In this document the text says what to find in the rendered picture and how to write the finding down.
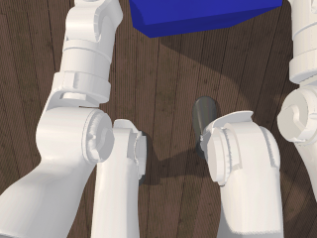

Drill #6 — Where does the carton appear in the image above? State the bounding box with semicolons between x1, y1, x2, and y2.
129;0;282;39

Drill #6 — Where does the right robot foot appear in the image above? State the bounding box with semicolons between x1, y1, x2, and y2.
192;95;217;160

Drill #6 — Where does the left robot forearm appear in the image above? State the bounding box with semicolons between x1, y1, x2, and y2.
36;0;123;147

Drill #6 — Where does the robot right upper arm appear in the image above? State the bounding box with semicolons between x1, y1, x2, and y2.
276;85;317;202

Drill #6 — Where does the left robot thigh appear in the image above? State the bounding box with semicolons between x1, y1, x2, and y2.
90;127;147;238

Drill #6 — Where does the robot left upper arm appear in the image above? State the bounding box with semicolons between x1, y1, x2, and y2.
0;105;115;238

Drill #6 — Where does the right robot forearm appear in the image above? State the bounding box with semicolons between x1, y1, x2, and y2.
288;0;317;87

